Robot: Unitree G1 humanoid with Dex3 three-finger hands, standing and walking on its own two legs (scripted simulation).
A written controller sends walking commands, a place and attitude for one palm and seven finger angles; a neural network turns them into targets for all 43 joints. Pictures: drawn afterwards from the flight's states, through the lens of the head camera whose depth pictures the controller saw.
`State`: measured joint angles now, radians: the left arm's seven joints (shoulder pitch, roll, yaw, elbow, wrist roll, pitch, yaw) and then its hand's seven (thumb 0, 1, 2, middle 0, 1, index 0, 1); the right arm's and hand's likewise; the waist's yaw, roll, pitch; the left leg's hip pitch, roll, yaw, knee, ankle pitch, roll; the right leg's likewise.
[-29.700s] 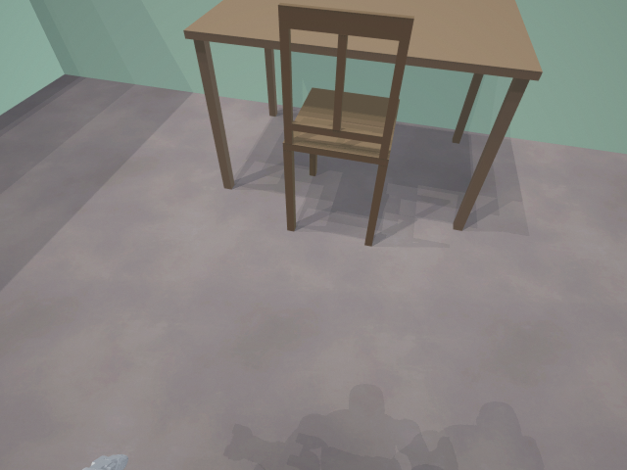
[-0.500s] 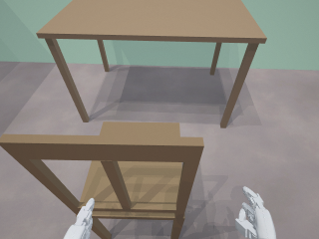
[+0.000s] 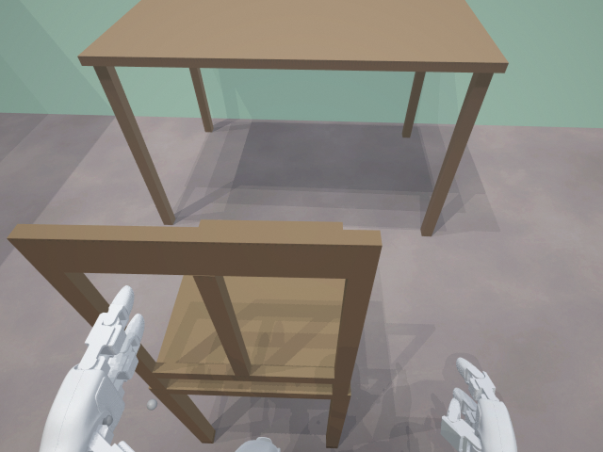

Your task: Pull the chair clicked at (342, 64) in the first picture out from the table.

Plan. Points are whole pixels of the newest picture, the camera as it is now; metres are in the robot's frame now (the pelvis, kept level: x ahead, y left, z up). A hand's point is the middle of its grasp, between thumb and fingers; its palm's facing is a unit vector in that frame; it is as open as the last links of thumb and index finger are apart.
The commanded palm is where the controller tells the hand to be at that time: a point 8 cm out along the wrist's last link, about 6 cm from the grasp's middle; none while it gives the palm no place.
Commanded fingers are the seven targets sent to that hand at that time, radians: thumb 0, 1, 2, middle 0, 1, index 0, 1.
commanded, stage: draw the hand back to the body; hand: left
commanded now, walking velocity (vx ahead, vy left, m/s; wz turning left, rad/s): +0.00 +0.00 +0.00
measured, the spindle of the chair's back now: (228, 330) +0.29 +0.13 +0.00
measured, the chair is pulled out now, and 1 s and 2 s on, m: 0.61 0.60 0.60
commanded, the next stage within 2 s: step back with the hand held close in 1.14 s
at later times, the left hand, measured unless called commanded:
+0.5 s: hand (69, 357) +0.18 +0.24 +0.14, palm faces +0.30 -0.84 -0.45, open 12.5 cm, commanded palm +0.15 +0.28 +0.20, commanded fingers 0.00 0.47 0.69 -0.14 -0.21 -0.14 -0.21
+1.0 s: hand (52, 248) +0.25 +0.25 +0.22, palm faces +0.43 -0.79 -0.43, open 7.5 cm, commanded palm +0.19 +0.29 +0.24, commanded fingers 0.00 0.90 0.90 -0.20 -0.30 -0.20 -0.30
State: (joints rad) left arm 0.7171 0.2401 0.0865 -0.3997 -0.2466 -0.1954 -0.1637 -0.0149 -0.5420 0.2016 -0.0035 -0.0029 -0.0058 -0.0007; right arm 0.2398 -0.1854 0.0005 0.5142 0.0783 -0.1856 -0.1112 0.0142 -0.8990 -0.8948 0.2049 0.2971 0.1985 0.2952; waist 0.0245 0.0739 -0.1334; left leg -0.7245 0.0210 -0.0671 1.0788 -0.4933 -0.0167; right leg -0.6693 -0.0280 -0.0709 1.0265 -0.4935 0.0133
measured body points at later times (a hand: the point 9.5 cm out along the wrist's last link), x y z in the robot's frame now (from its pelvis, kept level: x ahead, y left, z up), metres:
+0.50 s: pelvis +0.03 +0.00 +0.06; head +0.02 -0.02 +0.51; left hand +0.16 +0.28 +0.17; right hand +0.23 -0.21 -0.02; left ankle +0.03 +0.13 -0.67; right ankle +0.02 -0.13 -0.67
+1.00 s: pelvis +0.05 -0.01 +0.07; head +0.03 -0.04 +0.52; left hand +0.22 +0.29 +0.25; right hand +0.25 -0.23 -0.02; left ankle +0.03 +0.13 -0.67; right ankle +0.02 -0.13 -0.67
